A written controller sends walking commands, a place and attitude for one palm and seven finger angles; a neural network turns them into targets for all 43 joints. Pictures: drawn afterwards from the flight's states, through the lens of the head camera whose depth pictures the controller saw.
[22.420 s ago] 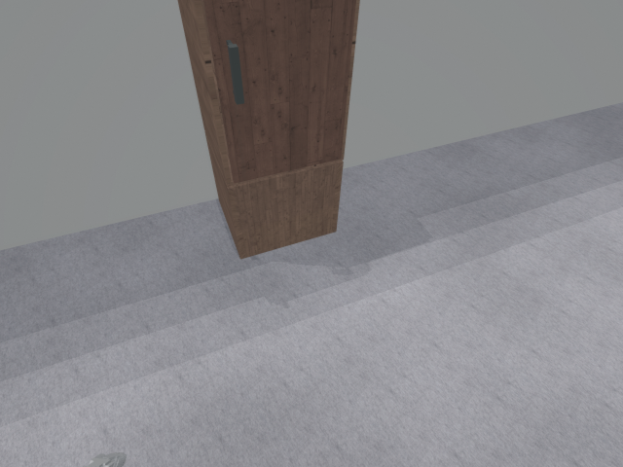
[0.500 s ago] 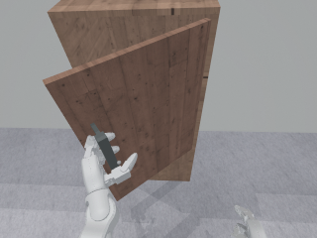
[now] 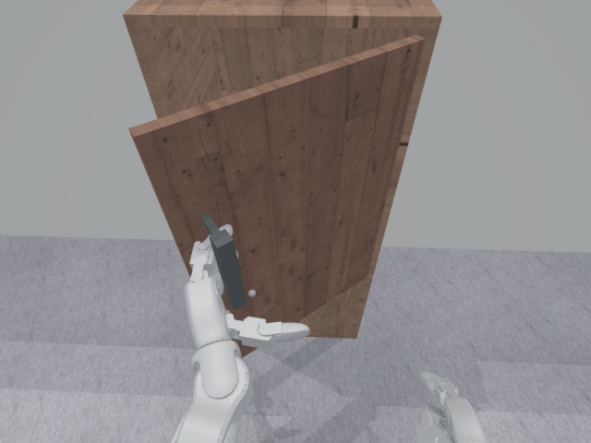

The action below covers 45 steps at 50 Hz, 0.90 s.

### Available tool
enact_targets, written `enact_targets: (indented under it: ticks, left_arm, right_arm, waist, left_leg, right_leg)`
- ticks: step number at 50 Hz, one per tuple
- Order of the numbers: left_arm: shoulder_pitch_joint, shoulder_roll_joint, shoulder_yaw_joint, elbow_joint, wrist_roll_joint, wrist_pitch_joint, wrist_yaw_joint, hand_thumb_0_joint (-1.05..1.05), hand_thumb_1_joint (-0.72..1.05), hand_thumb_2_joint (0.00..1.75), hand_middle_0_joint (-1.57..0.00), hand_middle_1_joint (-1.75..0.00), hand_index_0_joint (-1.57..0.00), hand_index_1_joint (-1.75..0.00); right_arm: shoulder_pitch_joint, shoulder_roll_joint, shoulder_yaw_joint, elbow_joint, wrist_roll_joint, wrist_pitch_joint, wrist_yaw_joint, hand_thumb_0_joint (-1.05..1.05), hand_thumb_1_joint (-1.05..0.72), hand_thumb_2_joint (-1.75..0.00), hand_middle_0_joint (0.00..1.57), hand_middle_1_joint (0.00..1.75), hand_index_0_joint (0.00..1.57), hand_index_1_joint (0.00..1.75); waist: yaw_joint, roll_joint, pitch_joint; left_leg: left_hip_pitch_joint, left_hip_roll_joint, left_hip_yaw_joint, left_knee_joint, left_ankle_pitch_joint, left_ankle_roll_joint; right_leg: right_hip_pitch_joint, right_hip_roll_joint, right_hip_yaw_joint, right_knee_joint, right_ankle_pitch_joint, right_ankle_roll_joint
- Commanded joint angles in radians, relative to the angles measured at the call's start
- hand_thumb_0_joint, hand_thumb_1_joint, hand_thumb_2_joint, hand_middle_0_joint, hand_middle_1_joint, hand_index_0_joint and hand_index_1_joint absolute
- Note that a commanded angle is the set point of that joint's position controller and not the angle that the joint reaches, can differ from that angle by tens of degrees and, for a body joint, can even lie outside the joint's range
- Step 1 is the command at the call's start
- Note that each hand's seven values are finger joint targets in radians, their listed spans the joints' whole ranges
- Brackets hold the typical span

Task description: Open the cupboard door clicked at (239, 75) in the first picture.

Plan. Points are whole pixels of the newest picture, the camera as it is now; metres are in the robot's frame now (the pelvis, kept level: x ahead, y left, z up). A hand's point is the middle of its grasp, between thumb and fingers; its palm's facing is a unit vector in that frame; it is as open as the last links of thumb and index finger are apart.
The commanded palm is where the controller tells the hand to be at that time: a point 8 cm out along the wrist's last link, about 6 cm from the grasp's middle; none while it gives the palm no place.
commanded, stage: slide the hand sideways off the handle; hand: left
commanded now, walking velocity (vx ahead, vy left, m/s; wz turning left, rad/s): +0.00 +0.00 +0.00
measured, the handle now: (223, 263) +0.34 +0.13 +0.07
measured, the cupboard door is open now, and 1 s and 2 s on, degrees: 37 39 39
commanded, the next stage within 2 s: draw the hand back to the body in 1.26 s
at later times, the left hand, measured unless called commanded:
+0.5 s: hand (244, 318) +0.26 +0.08 +0.08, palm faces -0.04 -1.00 +0.02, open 16.3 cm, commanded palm +0.22 +0.14 +0.07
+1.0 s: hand (207, 353) +0.21 +0.12 +0.07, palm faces +0.01 -1.00 -0.04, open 16.3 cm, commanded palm +0.18 +0.19 +0.07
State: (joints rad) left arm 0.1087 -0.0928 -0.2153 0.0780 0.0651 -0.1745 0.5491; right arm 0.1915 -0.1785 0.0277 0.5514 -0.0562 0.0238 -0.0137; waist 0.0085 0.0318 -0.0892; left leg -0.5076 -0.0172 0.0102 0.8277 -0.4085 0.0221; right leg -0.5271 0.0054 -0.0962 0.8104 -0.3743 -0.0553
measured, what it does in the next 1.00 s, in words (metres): stands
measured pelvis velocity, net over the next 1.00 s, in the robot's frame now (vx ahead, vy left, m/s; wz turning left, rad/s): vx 0.02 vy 0.00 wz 0.00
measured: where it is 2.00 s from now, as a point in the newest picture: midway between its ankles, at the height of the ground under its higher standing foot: outside the picture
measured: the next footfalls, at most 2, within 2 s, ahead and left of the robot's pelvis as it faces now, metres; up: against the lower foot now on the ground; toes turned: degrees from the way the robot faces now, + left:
none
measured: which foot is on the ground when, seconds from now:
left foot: down 0.00-1.00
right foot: down 0.00-1.00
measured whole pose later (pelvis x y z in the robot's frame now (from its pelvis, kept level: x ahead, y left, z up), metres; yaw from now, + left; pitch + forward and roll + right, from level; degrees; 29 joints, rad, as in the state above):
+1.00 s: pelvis +0.02 +0.00 -0.01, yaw +0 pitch +8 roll -1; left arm 0.57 0.14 -0.09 -0.34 -0.11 -0.23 -0.03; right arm 0.27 -0.23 0.03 0.42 0.00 -0.09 -0.02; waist 0.02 0.05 -0.10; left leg -0.58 -0.01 0.01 0.93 -0.49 0.03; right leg -0.60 0.01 -0.10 0.90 -0.45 -0.05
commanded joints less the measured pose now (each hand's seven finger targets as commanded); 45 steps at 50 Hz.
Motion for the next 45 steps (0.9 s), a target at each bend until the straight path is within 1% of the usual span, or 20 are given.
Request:
enact_targets:
  ticks: [1, 3, 4, 5, 6, 7, 9, 11, 13, 15, 17, 21, 23, 24, 30, 32, 34, 38, 41, 45]
  left_arm:
    - [-0.258, -0.056, 0.002, -0.209, 0.031, -0.025, 0.045, 0.0, -0.5, 0.3, -0.15, -0.3, -0.15, -0.3]
    - [-0.264, -0.069, -0.01, -0.215, 0.036, -0.018, 0.051, 0.0, -0.5, 0.3, -0.15, -0.3, -0.15, -0.3]
    - [-0.274, 0.02, -0.204, -0.186, 0.124, -0.059, -0.155, 0.0, -0.5, 0.3, -0.15, -0.3, -0.15, -0.3]
    - [-0.324, 0.125, -0.093, -0.26, 0.091, -0.104, -0.262, 0.0, -0.5, 0.3, -0.15, -0.3, -0.15, -0.3]
    - [-0.311, 0.142, -0.101, -0.269, 0.079, -0.125, -0.33, 0.0, -0.5, 0.3, -0.15, -0.3, -0.15, -0.3]
    - [-0.315, 0.149, -0.103, -0.281, 0.062, -0.138, -0.387, 0.0, -0.5, 0.3, -0.15, -0.3, -0.15, -0.3]
    - [-0.302, 0.089, -0.174, -0.291, -0.006, -0.142, -0.519, 0.0, -0.5, 0.3, -0.15, -0.3, -0.15, -0.3]
    - [-0.293, 0.026, -0.165, -0.284, -0.121, -0.116, -0.574, 0.0, -0.5, 0.3, -0.15, -0.3, -0.15, -0.3]
    - [-0.235, 0.035, -0.099, -0.276, -0.185, -0.084, -0.564, 0.0, -0.5, 0.3, -0.15, -0.3, -0.15, -0.3]
    - [-0.188, 0.034, -0.073, -0.301, -0.187, -0.073, -0.521, 0.0, -0.5, 0.3, -0.15, -0.3, -0.15, -0.3]
    - [-0.146, 0.047, -0.065, -0.314, -0.142, -0.067, -0.47, 0.0, -0.5, 0.3, -0.15, -0.3, -0.15, -0.3]
    - [-0.078, 0.085, -0.066, -0.356, -0.061, -0.068, -0.417, 0.0, -0.5, 0.3, -0.15, -0.3, -0.15, -0.3]
    - [-0.043, 0.091, -0.071, -0.4, -0.044, -0.071, -0.411, 0.0, -0.5, 0.3, -0.15, -0.3, -0.15, -0.3]
    - [-0.012, 0.123, -0.042, -0.41, -0.041, -0.07, -0.409, 0.0, -0.5, 0.3, -0.15, -0.3, -0.15, -0.3]
    - [0.144, 0.136, -0.011, -0.514, -0.076, -0.058, -0.435, 0.0, -0.5, 0.3, -0.15, -0.3, -0.15, -0.3]
    - [0.195, 0.16, 0.021, -0.524, -0.091, -0.056, -0.443, 0.0, -0.5, 0.3, -0.15, -0.3, -0.15, -0.3]
    - [0.22, 0.172, 0.032, -0.544, -0.1, -0.064, -0.451, 0.0, -0.5, 0.3, -0.15, -0.3, -0.15, -0.3]
    - [0.284, 0.201, 0.057, -0.594, -0.117, -0.094, -0.487, 0.0, -0.5, 0.3, -0.15, -0.3, -0.15, -0.3]
    - [0.341, 0.241, 0.104, -0.616, -0.134, -0.113, -0.518, 0.0, -0.5, 0.3, -0.15, -0.3, -0.15, -0.3]
    - [0.412, 0.255, 0.122, -0.632, -0.161, -0.13, -0.567, 0.0, -0.5, 0.3, -0.15, -0.3, -0.15, -0.3]
  right_arm:
    - [-0.123, -0.096, -0.031, -0.166, 0.004, -0.038, 0.0, 0.0, -0.9, -0.9, 0.2, 0.3, 0.2, 0.3]
    - [-0.125, -0.095, -0.033, -0.166, 0.003, -0.036, 0.001, 0.0, -0.9, -0.9, 0.2, 0.3, 0.2, 0.3]
    - [-0.061, -0.13, -0.023, -0.133, 0.003, -0.04, 0.006, 0.0, -0.9, -0.9, 0.2, 0.3, 0.2, 0.3]
    - [-0.04, -0.128, -0.036, -0.154, 0.017, -0.043, -0.002, 0.0, -0.9, -0.9, 0.2, 0.3, 0.2, 0.3]
    - [-0.043, -0.129, -0.034, -0.165, 0.019, -0.044, -0.011, 0.0, -0.9, -0.9, 0.2, 0.3, 0.2, 0.3]
    - [-0.044, -0.125, -0.031, -0.171, 0.025, -0.05, -0.017, 0.0, -0.9, -0.9, 0.2, 0.3, 0.2, 0.3]
    - [-0.037, -0.129, -0.025, -0.191, 0.049, -0.078, -0.019, 0.0, -0.9, -0.9, 0.2, 0.3, 0.2, 0.3]
    - [-0.058, -0.124, -0.015, -0.211, 0.071, -0.109, -0.025, 0.0, -0.9, -0.9, 0.2, 0.3, 0.2, 0.3]
    - [-0.074, -0.132, -0.013, -0.219, 0.083, -0.135, -0.03, 0.0, -0.9, -0.9, 0.2, 0.3, 0.2, 0.3]
    - [-0.077, -0.131, -0.014, -0.225, 0.083, -0.154, -0.022, 0.0, -0.9, -0.9, 0.2, 0.3, 0.2, 0.3]
    - [-0.06, -0.132, -0.017, -0.229, 0.075, -0.157, -0.008, 0.0, -0.9, -0.9, 0.2, 0.3, 0.2, 0.3]
    - [-0.04, -0.132, -0.023, -0.243, 0.061, -0.154, 0.013, 0.0, -0.9, -0.9, 0.2, 0.3, 0.2, 0.3]
    - [-0.036, -0.13, -0.024, -0.256, 0.057, -0.151, 0.02, 0.0, -0.9, -0.9, 0.2, 0.3, 0.2, 0.3]
    - [-0.032, -0.133, -0.027, -0.258, 0.057, -0.147, 0.02, 0.0, -0.9, -0.9, 0.2, 0.3, 0.2, 0.3]
    - [-0.032, -0.123, -0.021, -0.287, 0.059, -0.136, 0.018, 0.0, -0.9, -0.9, 0.2, 0.3, 0.2, 0.3]
    - [-0.023, -0.126, -0.019, -0.288, 0.059, -0.133, 0.015, 0.0, -0.9, -0.9, 0.2, 0.3, 0.2, 0.3]
    - [-0.021, -0.128, -0.018, -0.29, 0.059, -0.136, 0.01, 0.0, -0.9, -0.9, 0.2, 0.3, 0.2, 0.3]
    - [-0.004, -0.135, -0.024, -0.295, 0.058, -0.15, 0.004, 0.0, -0.9, -0.9, 0.2, 0.3, 0.2, 0.3]
    - [0.009, -0.138, -0.03, -0.293, 0.058, -0.16, -0.002, 0.0, -0.9, -0.9, 0.2, 0.3, 0.2, 0.3]
    - [0.017, -0.143, -0.034, -0.299, 0.064, -0.176, -0.006, 0.0, -0.9, -0.9, 0.2, 0.3, 0.2, 0.3]
  waist:
    - [-0.007, -0.081, -0.15]
    - [-0.005, -0.079, -0.159]
    - [-0.09, -0.114, -0.073]
    - [-0.056, -0.065, -0.161]
    - [-0.039, -0.042, -0.2]
    - [-0.042, -0.029, -0.21]
    - [-0.057, 0.001, -0.196]
    - [-0.052, -0.011, -0.161]
    - [-0.036, -0.07, -0.127]
    - [-0.017, -0.065, -0.125]
    - [-0.01, -0.081, -0.117]
    - [-0.002, -0.053, -0.116]
    - [0.0, -0.04, -0.131]
    - [0.01, -0.048, -0.144]
    - [0.019, -0.023, -0.159]
    - [0.014, -0.052, -0.134]
    - [0.006, -0.062, -0.11]
    - [-0.006, -0.048, -0.12]
    - [0.0, -0.038, -0.146]
    - [-0.002, -0.031, -0.142]
  left_leg:
    - [0.032, 0.005, -0.052, -0.127, 0.127, -0.005]
    - [0.036, 0.007, -0.056, -0.125, 0.126, -0.007]
    - [0.042, 0.006, -0.059, -0.114, 0.137, 0.006]
    - [0.063, 0.008, -0.058, -0.113, 0.156, 0.007]
    - [0.074, 0.004, -0.053, -0.111, 0.172, 0.012]
    - [0.089, 0.007, -0.058, -0.112, 0.18, 0.009]
    - [0.123, 0.013, -0.074, -0.121, 0.18, 0.002]
    - [0.12, 0.018, -0.098, -0.146, 0.109, -0.004]
    - [0.089, 0.02, -0.114, -0.168, 0.041, -0.01]
    - [0.083, 0.019, -0.121, -0.181, 0.038, -0.014]
    - [0.075, 0.024, -0.126, -0.183, 0.051, -0.02]
    - [0.064, 0.029, -0.116, -0.167, 0.095, -0.03]
    - [0.065, 0.028, -0.105, -0.153, 0.112, -0.029]
    - [0.061, 0.028, -0.102, -0.151, 0.132, -0.029]
    - [0.059, 0.023, -0.07, -0.125, 0.207, -0.024]
    - [0.041, 0.022, -0.065, -0.119, 0.207, -0.021]
    - [0.021, 0.02, -0.067, -0.112, 0.191, -0.015]
    - [0.009, 0.015, -0.061, -0.079, 0.196, -0.009]
    - [-0.006, 0.008, -0.055, -0.059, 0.207, -0.007]
    - [-0.031, 0.003, -0.051, -0.035, 0.211, -0.003]
  right_leg:
    - [0.079, -0.009, 0.05, -0.138, 0.069, 0.015]
    - [0.073, -0.006, 0.045, -0.131, 0.063, 0.013]
    - [0.02, -0.013, 0.069, -0.12, 0.13, 0.016]
    - [0.049, -0.017, 0.071, -0.107, 0.158, 0.008]
    - [0.079, -0.017, 0.08, -0.097, 0.186, 0.005]
    - [0.08, -0.017, 0.077, -0.097, 0.19, 0.004]
    - [0.06, -0.011, 0.065, -0.093, 0.172, 0.001]
    - [0.043, 0.003, 0.042, -0.11, 0.094, 0.006]
    - [0.041, 0.009, 0.026, -0.12, 0.038, 0.012]
    - [0.041, 0.005, 0.017, -0.105, 0.032, 0.013]
    - [0.027, 0.003, 0.013, -0.087, 0.038, 0.013]
    - [0.012, -0.001, 0.02, -0.063, 0.052, 0.008]
    - [0.014, -0.001, 0.024, -0.059, 0.059, 0.006]
    - [0.034, 0.0, 0.027, -0.06, 0.072, 0.003]
    - [0.074, 0.004, 0.032, -0.058, 0.153, 0.005]
    - [0.076, 0.007, 0.032, -0.061, 0.171, 0.009]
    - [0.071, 0.009, 0.036, -0.062, 0.167, 0.009]
    - [0.054, 0.01, 0.043, -0.049, 0.191, 0.015]
    - [0.067, 0.009, 0.052, -0.039, 0.216, 0.016]
    - [0.063, 0.007, 0.059, -0.032, 0.234, 0.02]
